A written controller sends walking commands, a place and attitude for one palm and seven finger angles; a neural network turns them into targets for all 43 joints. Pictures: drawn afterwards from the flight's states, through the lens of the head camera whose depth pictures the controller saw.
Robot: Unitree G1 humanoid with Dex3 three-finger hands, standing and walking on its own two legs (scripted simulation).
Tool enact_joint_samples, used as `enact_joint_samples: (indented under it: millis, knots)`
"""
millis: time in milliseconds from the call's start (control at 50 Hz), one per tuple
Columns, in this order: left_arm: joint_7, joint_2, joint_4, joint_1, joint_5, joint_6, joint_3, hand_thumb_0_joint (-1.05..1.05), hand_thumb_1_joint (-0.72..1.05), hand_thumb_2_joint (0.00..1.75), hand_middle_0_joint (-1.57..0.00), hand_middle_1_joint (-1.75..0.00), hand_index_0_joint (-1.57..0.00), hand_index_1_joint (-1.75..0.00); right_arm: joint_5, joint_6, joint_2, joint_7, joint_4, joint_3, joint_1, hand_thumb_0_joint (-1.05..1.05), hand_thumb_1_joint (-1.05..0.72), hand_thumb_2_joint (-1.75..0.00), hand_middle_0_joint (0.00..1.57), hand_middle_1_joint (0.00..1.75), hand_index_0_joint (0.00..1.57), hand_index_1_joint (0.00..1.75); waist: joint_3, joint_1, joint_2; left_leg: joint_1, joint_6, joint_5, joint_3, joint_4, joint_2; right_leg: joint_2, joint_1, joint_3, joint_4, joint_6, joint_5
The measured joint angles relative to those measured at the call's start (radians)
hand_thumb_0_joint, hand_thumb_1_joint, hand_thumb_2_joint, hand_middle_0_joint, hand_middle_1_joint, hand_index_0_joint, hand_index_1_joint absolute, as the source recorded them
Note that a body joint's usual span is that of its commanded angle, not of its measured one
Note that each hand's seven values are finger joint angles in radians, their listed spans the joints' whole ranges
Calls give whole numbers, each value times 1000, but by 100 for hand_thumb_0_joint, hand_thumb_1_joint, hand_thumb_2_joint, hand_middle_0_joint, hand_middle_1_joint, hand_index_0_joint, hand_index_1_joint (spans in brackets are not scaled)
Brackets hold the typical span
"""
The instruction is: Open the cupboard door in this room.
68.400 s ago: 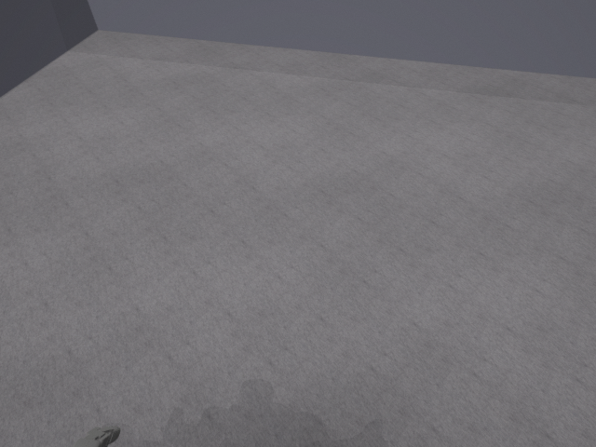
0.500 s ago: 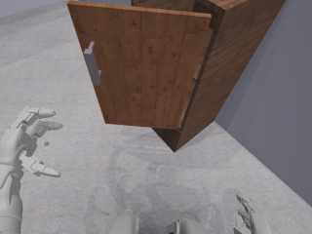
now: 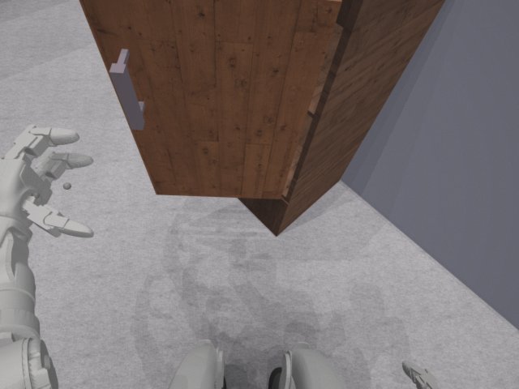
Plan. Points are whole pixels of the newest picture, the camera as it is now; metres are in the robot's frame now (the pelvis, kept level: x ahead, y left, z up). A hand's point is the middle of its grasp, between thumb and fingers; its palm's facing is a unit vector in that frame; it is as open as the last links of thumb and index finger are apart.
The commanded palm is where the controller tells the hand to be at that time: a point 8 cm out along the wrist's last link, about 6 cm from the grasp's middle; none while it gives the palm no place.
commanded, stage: move the hooked fingers beside the handle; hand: left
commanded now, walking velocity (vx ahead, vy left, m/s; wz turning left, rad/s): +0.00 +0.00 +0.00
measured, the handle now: (131, 91) +0.59 +0.24 +0.04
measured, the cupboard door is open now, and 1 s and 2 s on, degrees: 47 47 47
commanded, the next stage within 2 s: slide the fingers in behind the handle in 1.74 s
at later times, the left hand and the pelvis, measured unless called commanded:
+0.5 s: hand (87, 140) +0.46 +0.28 +0.05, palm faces +0.00 -1.00 -0.02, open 14.0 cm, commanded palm +0.45 +0.33 +0.05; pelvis +0.00 +0.00 -0.01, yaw -1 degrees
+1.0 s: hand (90, 105) +0.54 +0.30 +0.05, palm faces +0.02 -1.00 -0.02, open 14.0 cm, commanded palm +0.53 +0.32 +0.04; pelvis +0.00 +0.00 -0.03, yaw -3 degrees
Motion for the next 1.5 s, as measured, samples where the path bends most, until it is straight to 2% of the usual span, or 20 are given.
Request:
enact_joint_samples:
  millis: [340, 520, 740, 1000, 1220, 1300, 1400, 1500]
  knots:
    - [23, 95, 217, -231, 76, -32, 19, -1, -50, 30, -30, -120, -30, -120, -15, 79, 0, 11, 4, 9, 14, 0, -90, -90, 20, 30, 20, 30, 3, -44, 3, -72, 6, -6, 2, 32, 8, 6, -69, 3, 20, 5, 4]
    - [46, 133, 271, -324, 115, -21, 34, -1, -50, 30, -30, -120, -30, -120, -22, 118, -4, 14, 12, 13, 24, 0, -91, -90, 20, 30, 20, 30, 7, -71, 9, -118, 4, -9, -3, 51, 12, 10, -112, -2, 34, 4, 3]
    - [48, 245, 368, -439, 153, 8, 67, -1, -50, 30, -30, -120, -30, -120, -25, 142, -9, 13, 2, 35, 34, 0, -91, -90, 20, 30, 20, 30, 15, -114, 12, -170, 0, -17, -14, 78, 27, 25, -159, -11, 47, -3, 3]
    - [34, 384, 437, -607, 209, 69, 69, -1, -50, 30, -30, -120, -30, -120, -29, 160, -20, 9, -19, 63, 41, 0, -91, -90, 20, 30, 20, 30, 27, -163, 22, -281, 2, -29, -35, 136, 36, 32, -254, -31, 81, -2, 0]
    - [38, 363, 383, -555, 212, 89, 107, -1, -50, 30, -30, -120, -30, -120, -36, 182, 4, 32, -22, 67, 65, 0, -91, -90, 20, 30, 20, 30, 31, -164, 24, -275, 10, -31, -27, 120, 39, 38, -247, -22, 55, 8, 8]
    - [49, 352, 358, -535, 213, 78, 116, -2, -50, 30, -30, -120, -30, -120, -40, 180, 11, 38, -16, 62, 68, 0, -91, -90, 20, 30, 20, 30, 27, -163, 23, -262, 11, -31, -29, 110, 38, 38, -231, -23, 40, 10, 9]
    - [45, 335, 360, -533, 197, 75, 74, -1, -50, 30, -30, -120, -30, -120, -39, 187, 11, 40, -10, 57, 72, 0, -91, -90, 20, 30, 20, 30, 21, -154, 24, -240, 12, -30, -34, 93, 31, 34, -204, -27, 20, 14, 9]
    - [46, 317, 371, -524, 194, 71, 61, -1, -50, 30, -30, -120, -30, -120, -41, 190, 5, 37, -15, 53, 67, 0, -90, -90, 20, 30, 20, 30, 15, -153, 23, -226, 15, -29, -33, 84, 27, 30, -190, -26, 12, 16, 9]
